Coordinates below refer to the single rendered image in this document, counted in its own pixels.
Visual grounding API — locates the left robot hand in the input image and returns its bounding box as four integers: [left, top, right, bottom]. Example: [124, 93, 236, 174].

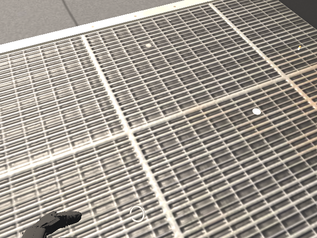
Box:
[22, 211, 82, 238]

